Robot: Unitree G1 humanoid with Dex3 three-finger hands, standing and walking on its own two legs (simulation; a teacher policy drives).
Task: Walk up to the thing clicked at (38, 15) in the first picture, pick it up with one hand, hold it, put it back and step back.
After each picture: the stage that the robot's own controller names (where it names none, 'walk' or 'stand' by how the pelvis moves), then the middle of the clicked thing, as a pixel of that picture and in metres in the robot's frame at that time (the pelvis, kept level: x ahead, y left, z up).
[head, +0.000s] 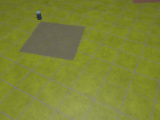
stand; (38, 15) +2.06 +0.66 -0.72
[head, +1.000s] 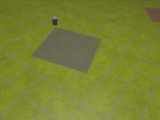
walk; (54, 21) +2.00 +0.31 -0.71
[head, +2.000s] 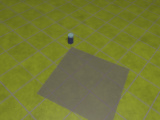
walk; (70, 38) +1.36 +0.11 -0.72
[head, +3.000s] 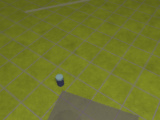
walk; (60, 80) +0.83 +0.20 -0.71
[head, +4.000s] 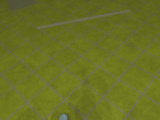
walk; out of the picture +0.48 +0.23 -0.70
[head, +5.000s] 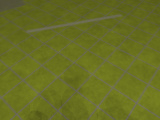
stand; out of the picture +0.38 +0.21 -0.72
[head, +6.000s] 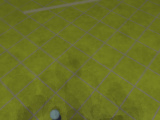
stand; (55, 116) +0.41 +0.23 -0.71
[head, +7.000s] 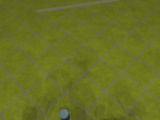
stand; (64, 115) +0.41 +0.19 -0.70
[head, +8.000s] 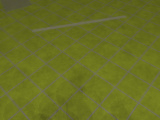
stand; out of the picture +0.42 +0.21 -0.73
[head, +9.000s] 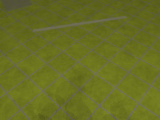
stand; out of the picture +0.42 +0.20 -0.73
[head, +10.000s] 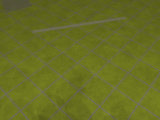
stand; out of the picture +0.42 +0.20 -0.73
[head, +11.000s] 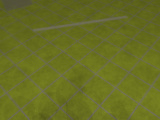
go down; out of the picture +0.41 +0.20 -0.73
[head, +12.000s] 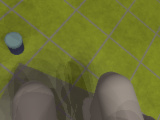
go down; (15, 44) +0.52 +0.21 -0.31
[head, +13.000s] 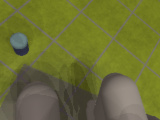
approach; (20, 45) +0.52 +0.21 -0.30
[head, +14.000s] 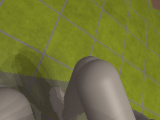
close in; out of the picture +0.50 +0.26 -0.23
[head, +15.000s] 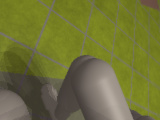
close; out of the picture +0.49 +0.27 -0.24
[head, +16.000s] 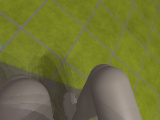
lift; out of the picture +0.45 +0.22 -0.26
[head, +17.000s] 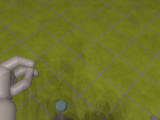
lift; (61, 105) +0.43 +0.13 -0.57
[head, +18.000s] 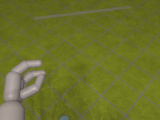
hold; out of the picture +0.42 +0.14 -0.67
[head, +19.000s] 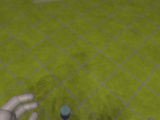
stand; (65, 112) +0.42 +0.13 -0.62
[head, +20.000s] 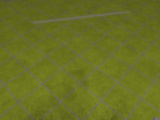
stand; out of the picture +0.40 +0.13 -0.65
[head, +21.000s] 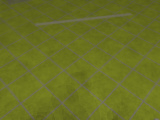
stand; out of the picture +0.40 +0.13 -0.66
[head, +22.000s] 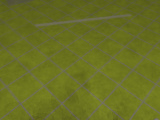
stand; out of the picture +0.40 +0.13 -0.66
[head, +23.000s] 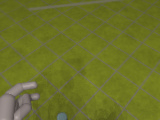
hold; (62, 119) +0.41 +0.13 -0.63
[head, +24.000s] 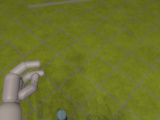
hold; (62, 116) +0.41 +0.14 -0.65
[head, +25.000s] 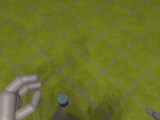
close; (63, 100) +0.43 +0.13 -0.56
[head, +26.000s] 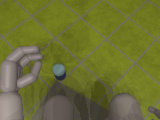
close; (59, 72) +0.47 +0.14 -0.42
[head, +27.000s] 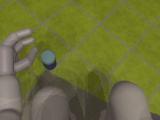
close; (49, 60) +0.49 +0.15 -0.32
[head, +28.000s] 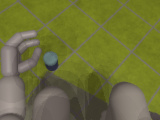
close; (51, 61) +0.49 +0.14 -0.33
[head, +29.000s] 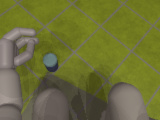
close; (51, 63) +0.49 +0.14 -0.34
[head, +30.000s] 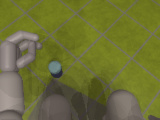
close; (55, 69) +0.48 +0.14 -0.40
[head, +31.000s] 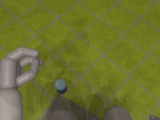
close; (61, 86) +0.45 +0.14 -0.51
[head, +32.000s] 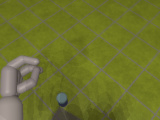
close; (62, 100) +0.44 +0.14 -0.58
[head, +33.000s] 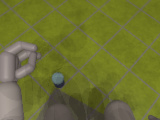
hold; (58, 80) +0.46 +0.14 -0.47
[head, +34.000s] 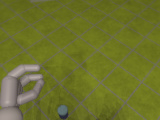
close; (63, 112) +0.43 +0.13 -0.62
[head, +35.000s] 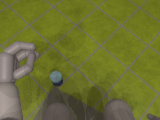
hold; (56, 79) +0.46 +0.14 -0.47
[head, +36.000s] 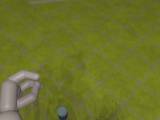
crouch; (62, 113) +0.43 +0.13 -0.62
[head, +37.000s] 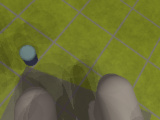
crouch; (29, 56) +0.50 +0.16 -0.32
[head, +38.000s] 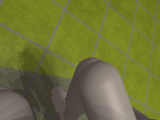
lower; out of the picture +0.49 +0.22 -0.24
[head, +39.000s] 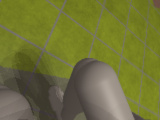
lower; out of the picture +0.48 +0.23 -0.25
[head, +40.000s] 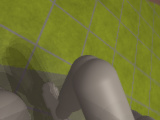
lower; out of the picture +0.47 +0.23 -0.25
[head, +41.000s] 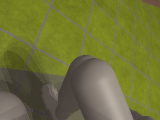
lower; out of the picture +0.47 +0.23 -0.24
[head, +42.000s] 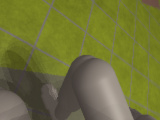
loosen; out of the picture +0.47 +0.23 -0.24
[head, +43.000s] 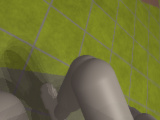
withdraw; out of the picture +0.46 +0.21 -0.24
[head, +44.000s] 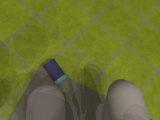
walk; (55, 71) +0.42 +0.11 -0.36
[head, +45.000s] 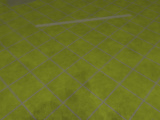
stand; out of the picture +0.32 +0.09 -0.68
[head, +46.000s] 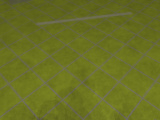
stand; out of the picture +0.33 +0.11 -0.69
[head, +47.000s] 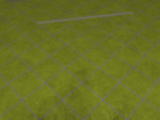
stand; out of the picture +0.32 +0.11 -0.69
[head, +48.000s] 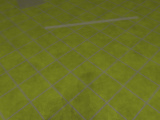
stand; out of the picture +0.32 +0.12 -0.75
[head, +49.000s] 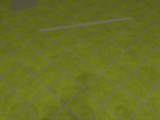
stand; out of the picture +0.30 +0.14 -0.75
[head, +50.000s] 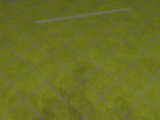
walk; out of the picture +0.30 +0.15 -0.75
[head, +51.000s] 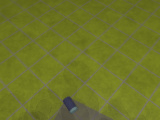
walk; (70, 105) +0.48 +0.12 -0.72
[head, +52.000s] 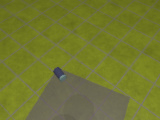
walk; (59, 74) +0.76 +0.23 -0.72
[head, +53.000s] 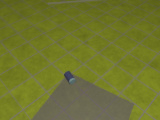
stand; (69, 77) +0.90 +0.15 -0.74
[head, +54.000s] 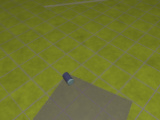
stand; (68, 78) +0.92 +0.17 -0.75
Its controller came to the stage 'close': yes
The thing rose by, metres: 0.01
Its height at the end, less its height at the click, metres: -0.02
